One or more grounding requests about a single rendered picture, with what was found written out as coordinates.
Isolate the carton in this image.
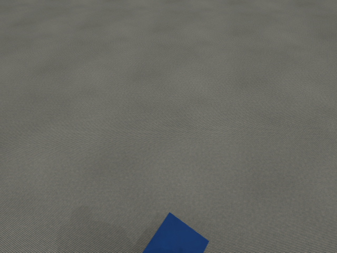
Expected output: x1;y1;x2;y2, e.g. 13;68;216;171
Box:
142;212;209;253

